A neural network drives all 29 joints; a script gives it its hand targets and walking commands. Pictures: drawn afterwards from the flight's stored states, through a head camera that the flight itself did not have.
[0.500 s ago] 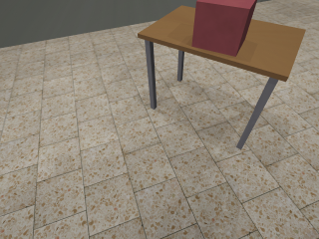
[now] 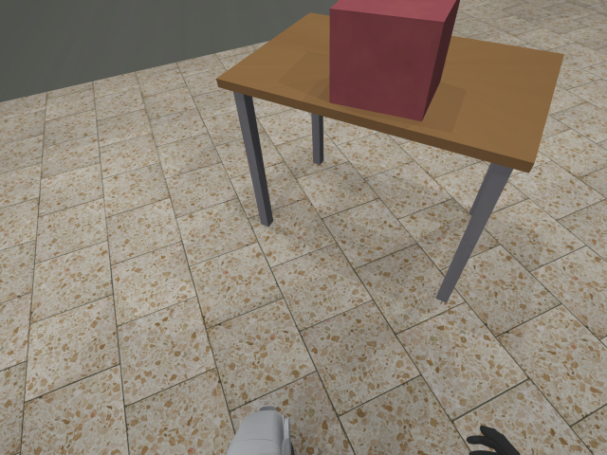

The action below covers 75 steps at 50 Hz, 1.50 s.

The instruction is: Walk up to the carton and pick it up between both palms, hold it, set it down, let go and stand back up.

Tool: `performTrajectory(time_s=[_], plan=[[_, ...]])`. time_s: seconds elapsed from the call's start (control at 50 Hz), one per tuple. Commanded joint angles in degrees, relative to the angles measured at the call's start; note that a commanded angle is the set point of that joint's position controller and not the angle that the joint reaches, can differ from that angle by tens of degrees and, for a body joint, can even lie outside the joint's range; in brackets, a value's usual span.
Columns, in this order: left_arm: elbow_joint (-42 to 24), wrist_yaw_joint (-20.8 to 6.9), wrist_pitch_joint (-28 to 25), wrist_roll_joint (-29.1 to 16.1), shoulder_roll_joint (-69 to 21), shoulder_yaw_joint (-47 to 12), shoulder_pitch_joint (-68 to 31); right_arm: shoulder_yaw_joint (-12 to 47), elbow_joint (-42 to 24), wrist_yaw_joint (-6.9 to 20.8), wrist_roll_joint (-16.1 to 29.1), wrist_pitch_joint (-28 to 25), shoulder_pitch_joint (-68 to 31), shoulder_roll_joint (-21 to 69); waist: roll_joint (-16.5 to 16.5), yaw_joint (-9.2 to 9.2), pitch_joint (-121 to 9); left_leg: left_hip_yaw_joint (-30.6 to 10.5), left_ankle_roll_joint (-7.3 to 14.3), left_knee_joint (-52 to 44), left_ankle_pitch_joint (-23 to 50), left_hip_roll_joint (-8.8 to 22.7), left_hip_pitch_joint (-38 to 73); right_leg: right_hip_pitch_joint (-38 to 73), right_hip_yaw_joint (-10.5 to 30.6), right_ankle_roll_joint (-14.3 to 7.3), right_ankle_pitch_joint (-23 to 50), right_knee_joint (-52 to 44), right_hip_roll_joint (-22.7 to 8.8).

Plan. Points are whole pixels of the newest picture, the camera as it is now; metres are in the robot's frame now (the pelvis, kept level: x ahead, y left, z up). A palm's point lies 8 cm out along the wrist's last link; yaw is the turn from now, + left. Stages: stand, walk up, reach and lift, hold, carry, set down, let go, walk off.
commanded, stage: walk up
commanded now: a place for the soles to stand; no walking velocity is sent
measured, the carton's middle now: (391, 49) +1.00 -0.17 +0.06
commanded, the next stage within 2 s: none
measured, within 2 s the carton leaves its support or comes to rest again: neither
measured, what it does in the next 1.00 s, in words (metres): walks ahead: left foot, then right foot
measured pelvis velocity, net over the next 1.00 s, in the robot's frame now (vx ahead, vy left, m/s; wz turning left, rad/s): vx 0.35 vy -0.05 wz -0.17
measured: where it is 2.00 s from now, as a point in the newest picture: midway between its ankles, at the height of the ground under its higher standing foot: (360, 381)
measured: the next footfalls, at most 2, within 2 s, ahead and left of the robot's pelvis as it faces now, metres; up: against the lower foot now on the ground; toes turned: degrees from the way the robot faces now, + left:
left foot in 0.06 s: +0.22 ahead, +0.13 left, +0.00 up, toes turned +4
right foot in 0.42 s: +0.26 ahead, -0.18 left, +0.00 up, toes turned -15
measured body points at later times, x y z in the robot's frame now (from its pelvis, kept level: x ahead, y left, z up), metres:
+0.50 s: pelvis +0.16 -0.05 -0.02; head +0.15 -0.07 +0.43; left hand +0.29 +0.20 -0.12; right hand +0.14 -0.32 -0.16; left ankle +0.17 +0.11 -0.67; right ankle +0.22 -0.17 -0.71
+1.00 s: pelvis +0.35 -0.05 -0.01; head +0.37 -0.03 +0.44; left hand +0.43 +0.20 -0.16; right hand +0.40 -0.29 -0.12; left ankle +0.42 +0.07 -0.71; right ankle +0.31 -0.16 -0.64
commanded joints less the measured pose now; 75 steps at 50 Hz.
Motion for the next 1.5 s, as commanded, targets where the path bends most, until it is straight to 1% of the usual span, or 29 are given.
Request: performTrajectory(time_s=[0.0,0.04,0.06,0.08,0.1,0.18,0.28,0.34,0.38,0.4,0.42,0.44,0.46,0.62,0.72,0.78,0.8,0.82,0.84,0.98,1.04,1.1,1.14,1.16,1.18,1.24,1.32,1.36,1.48], plan=[[-4.7,-0.4,-0.4,0.2,12.1,2.7,-2.0,-1.5,-3.9,-0.5,-0.2,-1.4,6.6,-2.7,-7.4,-4.22,2.1,4.6,1.6,-7.8,8.6,-4.2,19.9,-20.2,14.0,-8.6,14.6,-16.3,-11.3],[-4.6,-1.2,0.5,0.4,10.2,1.7,-0.9,-3.3,-2.4,-1.5,-0.9,-1.8,16.4,-5.2,-3.6,-8.57,-2.1,4.1,3.3,-11.4,5.7,-6.2,33.2,-24.4,9.0,-6.2,17.3,1.3,-6.3],[-5.2,-1.5,0.7,0.2,7.8,0.7,1.6,-4.4,-2.5,-2.1,-1.2,-2.1,22.5,-8.5,5.3,-10.82,-7.9,-11.8,6.3,-18.7,-8.4,5.6,37.6,-26.4,4.5,-3.5,13.1,21.9,-0.5],[-8.0,-1.9,1.3,-1.0,8.1,0.8,3.4,-5.3,-4.6,-2.7,0.5,-1.7,22.8,-14.2,12.9,-10.44,-10.8,-46.2,13.1,-37.7,-27.3,21.9,35.0,-32.4,6.2,0.0,-7.1,37.0,5.2],[-9.2,-1.7,2.0,-1.0,11.2,1.7,2.0,-5.4,-5.7,-3.5,2.8,-1.0,17.8,-15.0,6.7,-8.19,-6.3,-53.6,15.5,-44.5,-42.2,25.3,27.9,-35.3,12.1,0.6,-6.8,42.5,1.0],[-9.9,-2.1,2.2,-0.2,10.7,2.2,-0.4,-3.1,-5.8,-4.1,1.5,-2.3,7.3,-9.4,6.6,-3.5,1.0,-28.1,14.0,-40.6,-33.5,20.5,15.5,-32.4,13.1,2.2,-4.0,35.4,-4.5],[-10.6,-3.4,2.3,-0.4,7.1,2.5,-0.9,-3.0,-3.8,-3.3,0.1,-3.4,3.8,-10.1,8.0,-1.14,-1.1,-11.3,11.8,-39.0,-25.0,18.5,9.2,-23.0,9.2,2.2,1.0,17.7,-6.8],[-10.0,-3.5,1.3,-1.0,7.0,3.0,1.7,-2.5,-3.3,-2.6,-0.6,-2.0,1.0,-10.4,7.8,1.4,-2.6,-2.3,8.2,-33.8,-30.5,15.6,1.4,-9.3,4.0,1.2,7.3,6.2,-4.1],[-7.4,-2.8,0.5,-1.1,7.8,4.4,8.9,-1.4,-2.6,-1.9,-1.4,-0.1,1.6,-8.1,0.3,4.1,-4.1,4.1,5.0,-21.1,-38.9,10.6,-7.7,3.7,0.3,0.4,9.5,1.4,0.4],[-7.0,-2.1,0.3,-0.7,10.0,5.3,11.6,-0.5,-2.5,-1.3,-1.4,0.8,4.3,-5.7,-8.4,5.39,-4.4,6.5,3.0,-8.0,-39.4,7.1,-11.2,5.7,5.2,-0.8,2.4,-1.5,0.4],[-9.0,-0.9,0.3,-0.7,15.1,6.5,12.2,1.2,-4.9,-0.4,0.0,1.4,4.1,-1.5,-23.4,6.28,-4.2,9.1,-0.3,15.9,-31.5,-0.6,-14.9,0.1,33.5,-5.8,-22.5,-18.7,-12.9],[-9.8,0.4,0.5,-1.8,16.9,6.5,11.1,0.8,-7.9,0.2,0.3,2.0,2.4,-3.5,-15.0,5.07,0.0,-0.7,-0.7,23.7,-22.6,-2.6,-19.3,-5.0,56.6,-10.0,-37.6,-32.1,-20.5],[-10.5,1.3,0.6,-2.3,18.1,6.2,8.5,0.3,-8.7,0.5,1.0,2.0,1.9,-6.1,-8.3,3.78,2.2,-3.9,-0.5,26.2,-17.0,-0.6,-20.7,-6.3,58.6,-10.9,-38.7,-33.5,-23.3],[-9.4,1.3,-2.0,-0.1,12.5,3.0,0.9,-1.1,-6.7,0.5,0.2,0.5,5.6,-6.4,-14.5,0.37,2.0,-5.3,-1.9,14.2,-8.1,2.6,-14.0,-9.1,33.3,-13.2,-12.5,-27.8,-21.3],[-7.8,0.6,-1.3,0.2,12.8,2.6,-2.3,-2.2,-7.2,1.1,0.5,-0.8,5.5,-4.5,-13.3,-1.48,3.2,-0.4,-0.2,-0.4,-0.3,-0.4,1.4,-16.7,17.5,-10.0,-2.5,-23.2,-16.6],[-7.4,-0.4,0.1,0.8,11.2,1.6,-3.7,-3.7,-5.4,0.0,0.0,-2.1,15.5,-4.7,-8.0,-6.71,-1.1,4.8,1.3,-9.5,5.4,-6.1,24.6,-26.4,7.7,-6.4,1.4,-8.1,-11.8],[-7.3,-0.9,0.5,1.0,8.5,0.4,-2.0,-4.8,-4.9,-0.7,-0.3,-2.4,20.3,-6.6,-1.8,-8.51,-4.0,-2.5,2.3,-13.0,-0.1,-3.2,30.0,-28.2,3.8,-4.1,7.2,7.0,-7.7],[-9.1,-1.7,0.8,0.0,6.0,-0.6,1.1,-6.0,-6.7,-1.6,0.1,-2.6,23.1,-11.5,11.5,-8.31,-8.7,-33.8,7.5,-28.4,-16.9,15.1,31.0,-33.7,-0.2,0.5,-1.7,29.3,-0.7],[-11.3,-1.7,1.7,0.0,9.3,0.2,-0.3,-6.6,-6.9,-2.5,2.3,-1.9,23.4,-15.0,7.6,-8.36,-8.8,-52.3,11.3,-39.0,-26.5,21.8,29.6,-37.4,7.2,1.4,-9.1,35.4,-0.2],[-11.5,-1.5,2.7,0.5,8.0,1.2,-4.4,-3.4,-6.8,-3.8,0.9,-3.6,11.0,-7.8,9.3,-3.41,-1.4,-20.8,13.8,-33.0,3.9,18.4,18.9,-33.7,9.9,4.2,-0.9,28.4,-7.3],[-10.9,-1.4,3.0,-0.1,5.1,0.9,-4.8,-2.6,-7.6,-3.8,0.6,-3.5,5.2,-6.5,11.3,-1.31,-2.4,-6.9,11.1,-25.8,34.9,14.5,13.0,-21.6,7.3,2.9,5.6,13.9,-6.9],[-7.9,-1.2,2.2,-0.7,4.9,1.8,-1.5,-2.1,-8.5,-2.8,1.1,-1.3,0.6,-7.5,8.3,0.83,-7.1,0.7,6.1,-14.9,36.0,8.6,6.7,-4.1,-1.4,0.6,24.8,-0.3,-0.7],[-9.9,-1.0,1.3,-0.1,9.9,3.5,-2.2,-1.3,-8.8,-2.1,2.0,-0.1,4.2,-5.9,-1.0,1.11,-10.2,2.8,2.1,-6.6,21.2,4.3,2.9,4.0,4.2,-1.7,44.3,-7.0,-3.2],[-11.9,-0.8,1.2,-0.3,14.1,4.4,-2.9,-0.4,-9.3,-2.0,2.6,0.8,9.1,-3.4,-10.4,0.17,-16.1,4.3,-1.6,8.1,-2.6,-1.4,4.0,3.8,23.0,-7.2,48.6,-12.5,-18.6],[-12.2,-0.1,2.0,-3.1,14.7,4.7,-4.7,-0.7,-8.6,-3.2,4.0,3.0,8.3,-2.9,-12.2,1.05,-18.7,-2.1,-1.9,12.4,-26.4,-3.0,7.8,-1.8,31.7,-13.1,38.2,-17.7,-24.3],[-13.9,1.7,3.8,-2.4,12.8,3.2,-16.0,-0.2,-7.3,-3.6,3.2,4.2,6.4,-2.3,-12.7,-0.85,-11.1,-5.4,-2.4,9.8,-22.0,-0.6,4.2,-9.3,26.4,-13.4,23.1,-19.1,-21.2],[-14.0,1.0,4.1,-1.6,11.9,1.3,-22.6,-2.0,-4.7,-2.9,2.5,2.1,12.5,-4.6,-12.4,-5.5,-14.8,-2.1,0.0,-9.2,-2.2,-2.0,17.8,-15.3,16.9,-8.2,27.2,-12.5,-18.4],[-14.0,0.3,4.4,-3.4,9.7,0.7,-21.8,-2.9,-7.1,-2.5,3.1,1.3,5.7,-8.8,-4.2,-2.08,-12.6,-15.8,3.9,-18.7,2.4,3.6,8.5,-12.5,5.8,-2.4,19.0,-3.8,-8.4],[-10.3,-0.4,3.4,-2.3,9.4,0.3,-22.1,-1.9,-6.0,-1.8,3.2,0.9,3.7,-5.8,-3.0,-2.65,-13.8,-8.4,1.7,-15.3,6.2,-0.9,9.7,-6.2,8.5,-4.4,23.7,-9.3,-11.9]])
